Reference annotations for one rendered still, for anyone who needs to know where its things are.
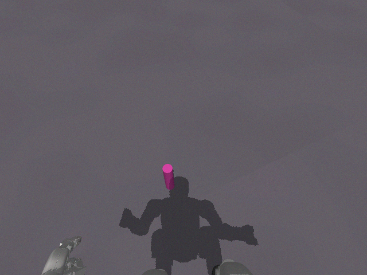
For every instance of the left robot hand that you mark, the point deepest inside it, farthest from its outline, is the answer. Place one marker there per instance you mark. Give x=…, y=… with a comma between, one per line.
x=58, y=260

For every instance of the can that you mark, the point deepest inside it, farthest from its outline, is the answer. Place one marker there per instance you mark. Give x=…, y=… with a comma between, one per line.
x=168, y=176

